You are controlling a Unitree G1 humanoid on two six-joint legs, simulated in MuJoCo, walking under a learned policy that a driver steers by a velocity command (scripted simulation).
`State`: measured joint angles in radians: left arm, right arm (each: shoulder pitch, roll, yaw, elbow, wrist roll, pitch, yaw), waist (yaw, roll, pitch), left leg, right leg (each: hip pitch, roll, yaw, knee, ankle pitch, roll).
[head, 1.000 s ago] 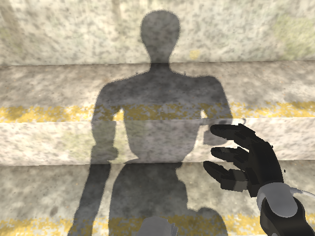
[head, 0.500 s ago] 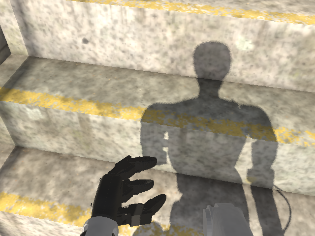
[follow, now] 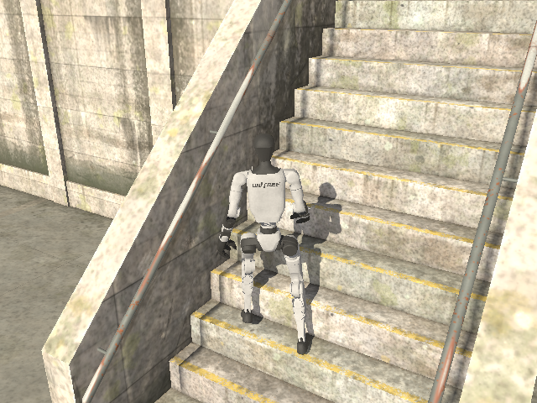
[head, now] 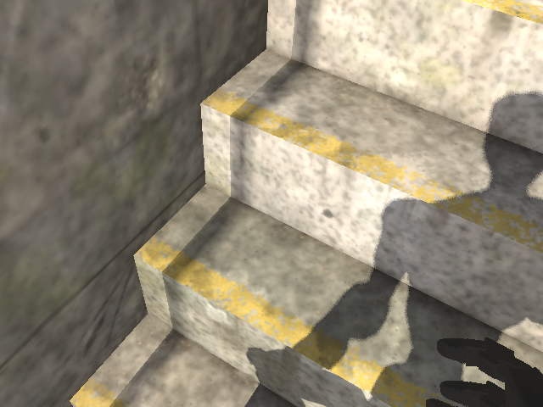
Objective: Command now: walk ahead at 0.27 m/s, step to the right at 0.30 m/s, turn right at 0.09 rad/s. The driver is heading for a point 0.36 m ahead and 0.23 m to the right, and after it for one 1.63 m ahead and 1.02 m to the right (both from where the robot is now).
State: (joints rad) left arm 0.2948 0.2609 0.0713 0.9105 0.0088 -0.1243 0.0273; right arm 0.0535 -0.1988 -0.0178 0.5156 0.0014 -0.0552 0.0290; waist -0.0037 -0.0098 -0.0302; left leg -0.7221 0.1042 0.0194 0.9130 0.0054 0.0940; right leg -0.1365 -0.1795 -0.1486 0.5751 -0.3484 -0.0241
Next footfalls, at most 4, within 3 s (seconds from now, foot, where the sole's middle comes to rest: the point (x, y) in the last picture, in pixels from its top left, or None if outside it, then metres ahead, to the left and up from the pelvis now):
0.02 left None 0.17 0.14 -0.76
0.66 right None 0.22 -0.22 -0.54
1.14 left None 0.26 0.00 -0.55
1.52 right None -0.03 -0.09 -0.76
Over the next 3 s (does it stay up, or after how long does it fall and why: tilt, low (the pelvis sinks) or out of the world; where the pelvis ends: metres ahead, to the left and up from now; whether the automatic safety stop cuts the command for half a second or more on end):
stays up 0.55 -0.22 0.46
